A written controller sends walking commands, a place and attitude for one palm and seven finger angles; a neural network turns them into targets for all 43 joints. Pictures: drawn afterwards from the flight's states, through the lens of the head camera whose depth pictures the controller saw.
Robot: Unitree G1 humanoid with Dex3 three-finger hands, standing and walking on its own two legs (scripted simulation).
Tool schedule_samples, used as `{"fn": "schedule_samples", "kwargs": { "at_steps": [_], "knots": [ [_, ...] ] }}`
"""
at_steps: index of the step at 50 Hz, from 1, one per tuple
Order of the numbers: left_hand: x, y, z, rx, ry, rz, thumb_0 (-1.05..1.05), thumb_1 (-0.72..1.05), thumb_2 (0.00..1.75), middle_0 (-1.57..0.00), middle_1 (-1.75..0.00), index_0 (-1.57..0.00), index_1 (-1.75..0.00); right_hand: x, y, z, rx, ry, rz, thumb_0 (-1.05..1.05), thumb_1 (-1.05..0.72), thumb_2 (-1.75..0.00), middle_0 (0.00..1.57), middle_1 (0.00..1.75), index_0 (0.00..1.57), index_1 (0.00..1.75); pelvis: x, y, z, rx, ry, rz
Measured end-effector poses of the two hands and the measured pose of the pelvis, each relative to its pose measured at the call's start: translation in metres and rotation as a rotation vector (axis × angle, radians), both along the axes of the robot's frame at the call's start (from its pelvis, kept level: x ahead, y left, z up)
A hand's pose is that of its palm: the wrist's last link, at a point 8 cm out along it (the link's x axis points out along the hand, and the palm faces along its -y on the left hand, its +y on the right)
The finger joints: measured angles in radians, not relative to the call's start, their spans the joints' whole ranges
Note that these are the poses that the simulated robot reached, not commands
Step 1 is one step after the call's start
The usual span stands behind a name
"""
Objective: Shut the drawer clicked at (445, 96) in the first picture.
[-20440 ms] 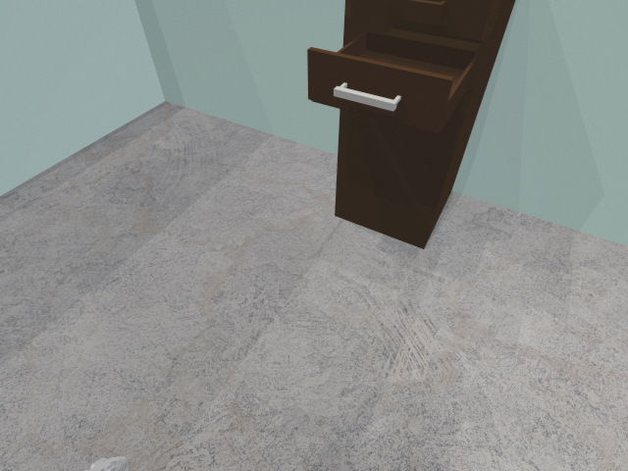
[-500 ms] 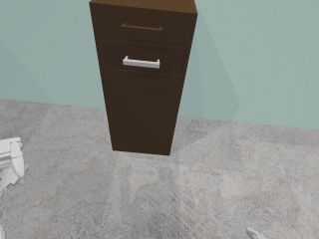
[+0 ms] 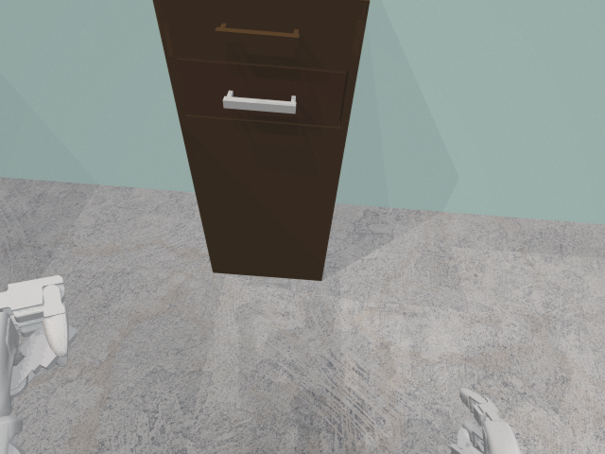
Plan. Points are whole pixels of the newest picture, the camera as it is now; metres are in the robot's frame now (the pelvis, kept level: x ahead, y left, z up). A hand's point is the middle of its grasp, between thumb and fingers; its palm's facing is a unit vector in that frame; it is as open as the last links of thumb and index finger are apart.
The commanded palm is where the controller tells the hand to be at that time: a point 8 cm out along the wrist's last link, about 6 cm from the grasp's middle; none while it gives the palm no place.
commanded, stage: stop stepping back and stand still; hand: left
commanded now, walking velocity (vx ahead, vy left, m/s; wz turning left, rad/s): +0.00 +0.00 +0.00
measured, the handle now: (260, 100) +0.85 +0.15 +0.02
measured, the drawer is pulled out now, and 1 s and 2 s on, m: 0.00 0.00 0.00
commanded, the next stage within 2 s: let the arm hang, fingers relaxed in 0.48 s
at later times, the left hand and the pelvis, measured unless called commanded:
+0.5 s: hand (75, 300) +0.22 +0.24 +0.17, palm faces +0.32 -0.82 -0.48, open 3.2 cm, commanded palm +0.16 +0.28 +0.19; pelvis +0.02 +0.00 +0.01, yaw -1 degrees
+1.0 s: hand out of the picture -0.02 +0.21 -0.17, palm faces +0.04 -0.98 -0.21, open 3.8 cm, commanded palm none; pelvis -0.02 +0.01 +0.01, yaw +2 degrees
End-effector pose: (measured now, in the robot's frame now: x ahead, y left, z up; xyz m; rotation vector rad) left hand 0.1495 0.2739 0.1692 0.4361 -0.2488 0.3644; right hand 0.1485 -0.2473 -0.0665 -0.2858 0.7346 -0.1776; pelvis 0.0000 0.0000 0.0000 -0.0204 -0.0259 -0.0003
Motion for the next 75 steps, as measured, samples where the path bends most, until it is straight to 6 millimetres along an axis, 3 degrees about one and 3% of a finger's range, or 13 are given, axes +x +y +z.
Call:
{"fn": "schedule_samples", "kwargs": {
  "at_steps": [6, 10, 19, 29, 31, 34, 36, 40, 44, 52, 58, 63, 75],
  "knots": [
    [0.021, 0.006, 0.027, 0.123, -0.080, -0.068, 0.01, 0.89, 0.90, -1.40, -1.60, -1.40, -1.60, 0.030, 0.012, 0.019, 0.007, -0.101, 0.006, 0.01, -0.91, -0.90, 0.20, 0.30, 0.20, 0.30, 0.009, 0.002, 0.001, 0.025, 0.003, -0.016],
    [0.029, 0.007, 0.036, 0.179, -0.041, -0.049, 0.01, 0.89, 0.90, -1.40, -1.60, -1.40, -1.60, 0.039, 0.024, 0.013, 0.074, -0.106, 0.035, 0.01, -0.90, -0.90, 0.20, 0.30, 0.20, 0.30, 0.013, -0.001, 0.004, 0.013, 0.019, -0.010],
    [0.028, 0.001, 0.004, 0.082, 0.167, -0.034, 0.01, 0.89, 0.90, -1.40, -1.60, -1.40, -1.60, 0.023, 0.025, -0.009, 0.107, 0.041, 0.006, 0.01, -0.90, -0.90, 0.21, 0.30, 0.21, 0.30, 0.023, 0.000, 0.009, 0.006, 0.044, -0.022],
    [0.027, 0.007, 0.023, 0.108, 0.061, -0.041, 0.01, 0.89, 0.90, -1.40, -1.60, -1.40, -1.59, 0.019, 0.014, 0.003, 0.061, 0.000, -0.025, 0.01, -0.90, -0.90, 0.20, 0.30, 0.21, 0.30, 0.018, 0.003, 0.010, 0.003, 0.033, -0.020],
    [0.033, 0.013, -0.004, 0.105, 0.157, -0.059, 0.01, 0.89, 0.90, -1.40, -1.59, -1.40, -1.59, 0.021, 0.011, -0.003, 0.076, -0.002, 0.011, 0.01, -0.90, -0.90, 0.20, 0.30, 0.21, 0.30, 0.013, 0.007, 0.008, -0.002, 0.044, -0.008],
    [0.040, 0.027, -0.090, -0.008, 0.506, -0.024, 0.00, 0.90, 0.90, -1.37, -1.57, -1.38, -1.57, 0.018, 0.003, -0.021, 0.081, 0.051, 0.032, 0.01, -0.90, -0.90, 0.20, 0.30, 0.21, 0.30, 0.006, 0.015, 0.002, -0.002, 0.050, -0.001],
    [0.027, 0.027, -0.151, -0.101, 0.747, 0.010, 0.00, 0.90, 0.90, -1.34, -1.54, -1.34, -1.54, 0.009, 0.000, -0.030, 0.077, 0.090, 0.022, 0.01, -0.90, -0.90, 0.20, 0.30, 0.21, 0.30, 0.001, 0.019, 0.000, 0.004, 0.047, 0.000],
    [-0.027, 0.002, -0.246, -0.280, 1.116, 0.028, 0.01, 0.91, 0.90, -1.23, -1.43, -1.23, -1.43, -0.027, 0.001, -0.038, 0.056, 0.211, 0.004, 0.01, -0.91, -0.90, 0.20, 0.30, 0.21, 0.30, -0.006, 0.017, -0.001, 0.015, 0.032, 0.001],
    [-0.094, -0.027, -0.299, -0.411, 1.362, 0.063, 0.01, 0.91, 0.89, -1.09, -1.31, -1.09, -1.29, -0.076, 0.007, -0.042, 0.036, 0.388, -0.013, 0.01, -0.91, -0.90, 0.20, 0.30, 0.20, 0.30, -0.012, 0.012, 0.002, 0.011, 0.021, 0.013],
    [-0.201, -0.015, -0.307, -0.508, 1.621, 0.233, 0.01, 0.91, 0.89, -0.79, -0.99, -0.79, -0.97, -0.152, 0.024, -0.058, 0.074, 0.648, -0.070, 0.01, -0.91, -0.90, 0.20, 0.30, 0.21, 0.30, -0.019, 0.013, 0.007, -0.007, 0.021, 0.035],
    [-0.237, -0.015, -0.294, -0.507, 1.713, 0.302, 0.01, 0.91, 0.90, -0.56, -0.72, -0.56, -0.71, -0.173, 0.042, -0.072, 0.146, 0.688, -0.098, 0.01, -0.91, -0.90, 0.20, 0.30, 0.20, 0.30, -0.020, 0.018, 0.008, -0.001, 0.018, 0.024],
    [-0.233, -0.023, -0.296, -0.514, 1.712, 0.293, 0.00, 0.91, 0.90, -0.38, -0.51, -0.38, -0.50, -0.179, 0.054, -0.076, 0.187, 0.688, -0.113, 0.00, -0.91, -0.90, 0.20, 0.30, 0.20, 0.30, -0.018, 0.018, 0.008, 0.006, 0.014, 0.015],
    [-0.176, -0.058, -0.309, -0.553, 1.603, 0.168, 0.01, 0.92, 0.90, -0.21, -0.32, -0.21, -0.32, -0.182, 0.060, -0.073, 0.199, 0.686, -0.140, 0.00, -0.91, -0.90, 0.20, 0.30, 0.20, 0.30, -0.012, 0.014, 0.009, 0.014, 0.013, 0.011]
  ]
}}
